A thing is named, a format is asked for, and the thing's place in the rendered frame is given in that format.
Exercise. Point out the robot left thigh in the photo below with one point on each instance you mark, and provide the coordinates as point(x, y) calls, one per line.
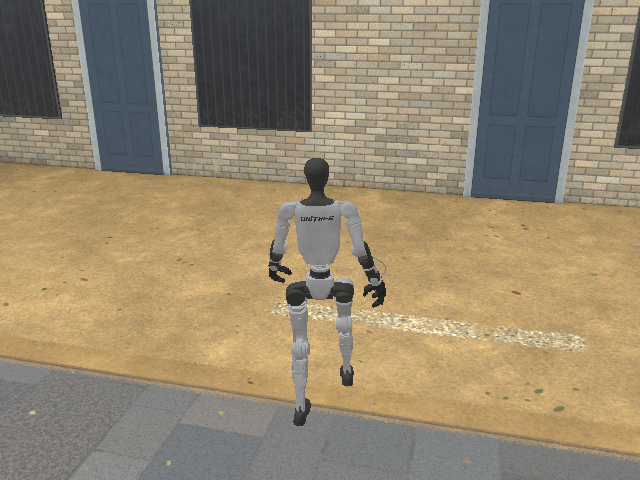
point(298, 313)

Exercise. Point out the robot right forearm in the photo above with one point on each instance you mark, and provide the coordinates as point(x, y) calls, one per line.
point(369, 267)

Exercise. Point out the right robot shin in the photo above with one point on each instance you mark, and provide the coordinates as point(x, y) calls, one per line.
point(346, 346)

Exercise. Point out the robot left hand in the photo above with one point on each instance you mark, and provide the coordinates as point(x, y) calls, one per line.
point(275, 277)

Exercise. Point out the robot right hand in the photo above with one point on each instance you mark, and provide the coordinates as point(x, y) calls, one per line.
point(380, 293)

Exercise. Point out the right robot upper arm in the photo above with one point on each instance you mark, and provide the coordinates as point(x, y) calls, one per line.
point(350, 211)

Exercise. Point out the left robot upper arm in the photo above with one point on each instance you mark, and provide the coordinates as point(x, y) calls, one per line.
point(286, 212)

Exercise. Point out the robot left forearm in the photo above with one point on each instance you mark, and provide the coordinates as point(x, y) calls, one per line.
point(275, 259)

